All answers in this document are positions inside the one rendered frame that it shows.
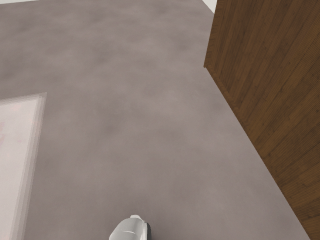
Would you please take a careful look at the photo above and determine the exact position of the wardrobe door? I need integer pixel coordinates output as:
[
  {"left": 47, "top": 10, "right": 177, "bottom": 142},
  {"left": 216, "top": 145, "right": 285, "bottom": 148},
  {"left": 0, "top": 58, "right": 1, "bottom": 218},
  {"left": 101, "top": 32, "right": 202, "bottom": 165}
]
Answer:
[
  {"left": 209, "top": 0, "right": 320, "bottom": 125},
  {"left": 246, "top": 14, "right": 320, "bottom": 240}
]

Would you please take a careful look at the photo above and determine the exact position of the left robot shin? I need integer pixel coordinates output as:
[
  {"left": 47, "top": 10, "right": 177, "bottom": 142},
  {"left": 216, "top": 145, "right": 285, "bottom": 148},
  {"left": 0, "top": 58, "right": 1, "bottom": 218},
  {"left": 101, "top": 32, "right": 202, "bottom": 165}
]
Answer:
[{"left": 130, "top": 215, "right": 143, "bottom": 221}]

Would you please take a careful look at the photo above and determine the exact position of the left robot thigh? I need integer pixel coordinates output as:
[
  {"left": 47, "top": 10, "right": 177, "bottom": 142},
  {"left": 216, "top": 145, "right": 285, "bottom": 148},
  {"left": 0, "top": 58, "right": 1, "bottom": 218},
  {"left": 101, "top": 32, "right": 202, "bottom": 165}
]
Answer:
[{"left": 109, "top": 217, "right": 147, "bottom": 240}]

